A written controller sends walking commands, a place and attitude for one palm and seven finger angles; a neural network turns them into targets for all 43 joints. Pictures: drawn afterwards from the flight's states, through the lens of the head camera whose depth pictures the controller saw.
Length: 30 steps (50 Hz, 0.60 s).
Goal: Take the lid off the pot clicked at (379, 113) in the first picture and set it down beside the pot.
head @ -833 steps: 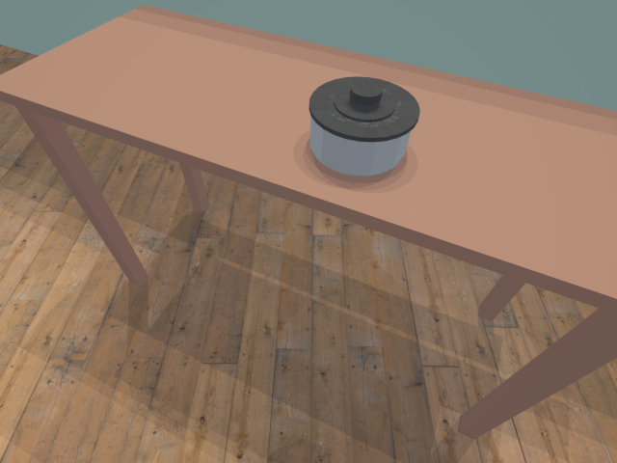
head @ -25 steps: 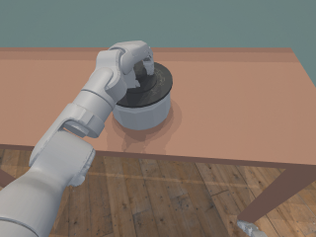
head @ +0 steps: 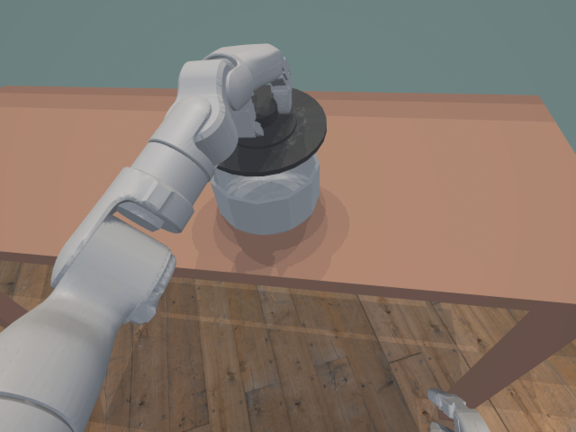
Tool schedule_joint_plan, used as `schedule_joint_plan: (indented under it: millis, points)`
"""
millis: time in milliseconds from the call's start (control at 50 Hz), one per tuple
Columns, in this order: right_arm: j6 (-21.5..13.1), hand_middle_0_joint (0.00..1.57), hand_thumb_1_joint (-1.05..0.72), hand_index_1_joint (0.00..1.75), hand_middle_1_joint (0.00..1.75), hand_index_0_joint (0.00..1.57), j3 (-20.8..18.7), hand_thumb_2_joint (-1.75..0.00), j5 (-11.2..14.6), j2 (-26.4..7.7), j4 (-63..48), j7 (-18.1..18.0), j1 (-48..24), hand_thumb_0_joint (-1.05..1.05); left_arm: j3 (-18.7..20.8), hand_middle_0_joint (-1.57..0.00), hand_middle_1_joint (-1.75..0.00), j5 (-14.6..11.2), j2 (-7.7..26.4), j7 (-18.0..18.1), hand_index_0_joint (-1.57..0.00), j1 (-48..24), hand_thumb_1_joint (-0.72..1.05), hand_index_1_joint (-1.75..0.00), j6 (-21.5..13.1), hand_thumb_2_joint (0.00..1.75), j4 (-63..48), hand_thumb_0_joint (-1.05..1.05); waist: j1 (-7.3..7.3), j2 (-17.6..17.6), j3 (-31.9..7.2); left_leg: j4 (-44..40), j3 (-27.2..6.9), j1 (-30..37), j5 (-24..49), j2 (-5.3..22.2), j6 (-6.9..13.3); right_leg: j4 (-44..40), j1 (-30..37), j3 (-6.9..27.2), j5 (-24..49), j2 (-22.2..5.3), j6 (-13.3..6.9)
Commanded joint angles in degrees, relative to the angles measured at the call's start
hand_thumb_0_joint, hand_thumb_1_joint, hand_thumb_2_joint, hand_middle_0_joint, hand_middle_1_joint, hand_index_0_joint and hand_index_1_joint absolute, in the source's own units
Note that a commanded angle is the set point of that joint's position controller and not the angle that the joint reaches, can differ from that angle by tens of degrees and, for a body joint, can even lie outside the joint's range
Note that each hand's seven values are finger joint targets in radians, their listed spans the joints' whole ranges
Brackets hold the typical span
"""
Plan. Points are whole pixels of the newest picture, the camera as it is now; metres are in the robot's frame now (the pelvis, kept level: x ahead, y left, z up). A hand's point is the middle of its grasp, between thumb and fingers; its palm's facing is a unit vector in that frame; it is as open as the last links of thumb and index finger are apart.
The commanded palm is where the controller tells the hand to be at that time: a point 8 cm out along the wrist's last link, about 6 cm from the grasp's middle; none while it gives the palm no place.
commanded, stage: lift the lid straight up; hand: left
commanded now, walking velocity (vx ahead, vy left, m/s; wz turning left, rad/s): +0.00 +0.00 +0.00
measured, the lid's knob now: (258, 111) +0.49 +0.04 +0.21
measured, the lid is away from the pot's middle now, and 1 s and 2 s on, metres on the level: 0.00 0.01 0.13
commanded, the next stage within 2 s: move the lid sideways beside the pot in 0.92 s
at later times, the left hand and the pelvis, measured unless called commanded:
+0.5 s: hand (246, 78) +0.46 +0.05 +0.27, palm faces -0.20 -0.08 -0.98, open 8.0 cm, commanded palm +0.44 +0.06 +0.35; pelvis +0.00 +0.00 +0.00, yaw -1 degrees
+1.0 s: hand (239, 62) +0.46 +0.05 +0.29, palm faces -0.18 -0.07 -0.98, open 8.0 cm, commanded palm +0.45 +0.06 +0.36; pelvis +0.00 +0.01 +0.00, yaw +0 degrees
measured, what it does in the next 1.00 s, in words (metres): stands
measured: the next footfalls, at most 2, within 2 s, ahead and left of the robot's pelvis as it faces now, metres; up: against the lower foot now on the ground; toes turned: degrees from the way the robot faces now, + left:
none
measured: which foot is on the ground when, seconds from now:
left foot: down 0.00-1.00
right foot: down 0.00-1.00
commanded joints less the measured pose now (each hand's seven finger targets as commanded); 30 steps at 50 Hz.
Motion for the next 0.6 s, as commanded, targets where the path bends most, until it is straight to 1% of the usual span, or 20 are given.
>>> schedule_joint_plan:
  millis: [0,20,80,120,140,200,220,240,280,300,320,340,400,420,440,460,500,520,540,580]
  points:
    - [-2.7,0.2,-0.9,0.3,0.3,0.2,-1.7,-0.9,0.1,-6.0,-7.4,-0.2,-4.8,0.0,6.9,-0.74,-1.0,2.3,11.5,3.4,-0.82,-39.5,0.55,-1.01,-0.5,1.12,-10.6,0.0,-0.19,-8.7,-24.1,-0.3,-0.4,16.1,9.9,-1.4,2.2,-2.8,0.6,-1.9,22.3,2.9,-3.1]
    - [-2.3,0.2,-0.9,0.3,0.3,0.2,-2.1,-0.9,0.1,-6.4,-7.1,-0.4,-3.7,0.0,6.8,-0.74,-1.0,1.5,10.6,3.3,-0.82,-38.1,0.55,-1.01,-0.5,1.12,-9.9,0.0,-0.64,-8.7,-23.9,-0.3,-0.3,16.6,10.3,-0.9,2.3,-3.2,0.7,-2.3,22.9,2.7,-3.1]
    - [-3.0,0.2,-0.9,0.3,0.3,0.2,-1.5,-0.9,0.0,-6.2,-7.2,-0.8,-4.5,0.0,9.1,-0.74,-1.0,3.0,14.8,3.5,-0.82,-42.2,0.55,-1.01,-0.6,1.12,-9.3,0.0,-0.05,-9.6,-24.8,-0.6,-0.2,15.3,9.4,-1.3,2.4,-2.9,1.7,-1.5,22.5,2.6,-3.0]
    - [-3.1,0.2,-0.9,0.3,0.3,0.2,-2.0,-0.9,-0.1,-6.1,-7.4,-0.7,-3.5,0.0,6.7,-0.74,-1.0,1.8,10.7,3.3,-0.82,-41.7,0.55,-1.01,-0.9,1.12,-10.4,0.0,-0.67,-6.8,-25.9,-0.3,-0.4,17.2,10.5,-0.9,2.4,-3.0,0.7,-1.7,22.7,2.4,-3.3]
    - [-3.3,0.2,-0.9,0.3,0.3,0.2,-1.7,-0.9,0.0,-6.1,-7.2,-0.5,-3.7,0.0,7.6,-0.74,-1.0,2.8,12.8,3.2,-0.82,-42.1,0.55,-1.01,-0.9,1.12,-9.4,0.0,-0.28,-8.0,-25.3,-0.7,-0.6,16.5,10.1,-1.0,2.0,-2.8,1.1,-2.0,21.7,2.8,-3.2]
    - [-3.7,0.2,-0.9,0.3,0.3,0.2,-1.8,-0.9,0.1,-6.3,-7.2,-0.5,-3.8,0.0,7.0,-0.74,-1.0,2.6,11.6,2.7,-0.82,-42.3,0.55,-1.01,-0.4,1.12,-8.4,0.0,-0.25,-9.3,-24.4,-0.7,-0.3,16.4,9.8,-1.2,2.2,-3.1,0.4,-1.9,21.6,2.8,-3.0]
    - [-3.5,0.2,-0.9,0.3,0.3,0.2,-2.1,-0.9,-0.2,-6.6,-7.3,-0.5,-2.9,0.0,7.3,-0.74,-1.0,1.4,10.8,2.6,-0.82,-41.1,0.55,-1.01,-0.6,1.12,-9.3,0.0,-0.32,-7.8,-25.6,-0.5,-0.4,17.3,10.9,-0.9,2.3,-3.2,1.0,-2.1,22.8,2.5,-3.2]
    - [-3.8,0.2,-0.9,0.3,0.3,0.2,-1.8,-0.9,-0.1,-6.4,-7.6,-0.4,-3.5,0.0,8.6,-0.74,-1.0,2.7,14.0,2.6,-0.82,-43.7,0.55,-1.01,-0.8,1.12,-10.8,0.0,-0.03,-8.2,-26.8,-0.6,-0.6,17.1,11.2,-1.2,2.2,-2.8,2.2,-1.7,23.0,2.7,-3.1]
    - [-4.0,0.2,-0.9,0.3,0.3,0.2,-1.8,-0.9,-0.1,-6.2,-7.3,-0.7,-3.5,0.0,7.9,-0.74,-1.0,2.8,12.9,2.5,-0.82,-44.6,0.55,-1.01,-0.6,1.12,-9.1,0.0,-0.28,-10.0,-25.0,-0.5,-0.2,16.3,10.6,-1.3,2.5,-3.1,1.3,-1.7,23.1,2.7,-3.0]
    - [-4.1,0.2,-0.9,0.3,0.3,0.2,-1.8,-0.9,-0.2,-6.5,-7.0,-0.8,-3.2,0.0,10.1,-0.74,-1.0,2.9,15.6,2.6,-0.82,-44.6,0.55,-1.01,-0.4,1.12,-8.4,0.0,0.08,-11.3,-25.0,-0.8,0.0,15.6,10.1,-1.2,2.5,-3.3,2.1,-1.4,23.1,2.6,-2.8]
    - [-4.0,0.2,-0.9,0.3,0.3,0.2,-2.1,-0.9,-0.4,-6.9,-7.2,-0.7,-2.4,0.0,10.3,-0.74,-1.0,1.8,14.8,2.5,-0.82,-42.6,0.55,-1.01,-0.7,1.12,-9.6,0.0,0.29,-9.3,-26.6,-0.5,-0.2,16.3,11.7,-0.9,2.6,-3.1,2.9,-1.5,24.9,2.2,-3.0]
    - [-4.4,0.2,-0.9,0.3,0.3,0.2,-1.8,-0.9,-0.4,-6.4,-8.0,-0.5,-3.3,0.0,10.5,-0.74,-1.0,3.0,16.3,2.4,-0.82,-44.5,0.55,-1.01,-0.9,1.12,-11.6,0.0,0.63,-8.7,-27.9,-0.2,-0.3,16.6,13.0,-1.2,2.4,-2.5,3.5,-1.0,25.5,2.3,-3.1]
    - [-4.2,0.2,-0.9,0.3,0.3,0.2,-1.8,-0.9,-0.1,-6.4,-8.0,-0.4,-3.8,0.0,9.7,-0.74,-1.0,3.0,15.0,2.0,-0.82,-41.1,0.55,-1.01,-0.3,1.12,-8.3,0.0,0.73,-11.3,-24.4,-0.5,0.2,15.1,11.8,-1.3,2.5,-3.2,2.5,-1.6,24.4,2.5,-2.9]
    - [-3.6,0.2,-0.9,0.3,0.3,0.2,-2.1,-0.9,-0.1,-6.9,-7.6,-0.4,-2.6,0.0,8.9,-0.74,-1.0,1.7,12.7,1.7,-0.82,-38.8,0.55,-1.01,-0.1,1.12,-7.1,0.0,0.38,-10.0,-22.9,-0.8,0.4,15.2,11.8,-1.0,2.5,-3.8,2.1,-2.1,24.5,2.3,-3.0]
    - [-3.6,0.2,-0.9,0.3,0.3,0.2,-1.7,-0.9,0.1,-6.9,-7.8,-0.4,-3.3,0.0,10.5,-0.74,-1.0,2.7,16.0,1.6,-0.82,-40.1,0.55,-1.01,0.0,1.12,-7.3,0.0,0.76,-12.0,-22.4,-1.5,0.5,14.3,10.5,-1.3,2.4,-3.9,2.8,-2.1,23.0,2.5,-2.6]
    - [-3.4,0.2,-0.9,0.3,0.3,0.2,-1.6,-0.9,0.2,-7.0,-7.9,-0.7,-3.8,0.0,9.9,-0.74,-1.0,2.8,15.6,1.4,-0.82,-41.8,0.55,-1.01,0.1,1.12,-6.5,0.0,0.35,-11.8,-20.6,-1.7,0.9,13.8,9.3,-1.3,2.5,-4.5,1.8,-2.0,22.1,2.5,-2.5]
    - [-4.1,0.2,-0.9,0.3,0.3,0.2,-1.5,-0.9,0.3,-6.6,-8.0,-0.8,-3.8,0.0,8.4,-0.74,-1.0,2.7,14.3,1.4,-0.82,-44.9,0.55,-1.01,0.0,1.12,-8.1,0.0,0.07,-8.6,-22.1,-1.4,0.3,15.0,8.5,-1.4,2.5,-4.1,0.6,-1.6,20.5,2.4,-2.8]
    - [-4.0,0.2,-0.9,0.3,0.3,0.2,-1.9,-0.9,0.2,-6.6,-7.8,-0.8,-2.6,0.0,6.7,-0.74,-1.0,1.6,11.0,1.4,-0.82,-44.6,0.55,-1.01,-0.2,1.12,-9.6,0.0,-0.6,-6.7,-23.3,-0.9,0.0,17.0,10.1,-0.9,2.5,-4.2,0.2,-1.9,21.3,2.4,-3.0]
    - [-4.6,0.2,-0.9,0.3,0.3,0.2,-1.8,-0.9,0.2,-6.5,-8.3,-0.7,-2.9,0.0,7.8,-0.74,-1.0,2.9,14.3,1.5,-0.82,-47.6,0.55,-1.01,-0.4,1.12,-12.5,0.0,-0.14,-6.8,-25.5,-0.9,-0.5,17.7,10.3,-1.0,2.3,-3.7,1.0,-1.6,20.7,2.6,-3.1]
    - [-5.1,0.2,-0.9,0.3,0.3,0.2,-1.7,-0.9,0.4,-6.4,-8.0,-0.7,-3.6,0.0,6.9,-0.74,-1.0,3.2,13.5,1.5,-0.82,-49.8,0.55,-1.01,-0.4,1.12,-12.4,0.0,-0.55,-7.0,-26.4,-0.5,-0.6,18.8,11.4,-1.1,2.3,-3.3,0.5,-1.7,21.6,2.8,-3.3]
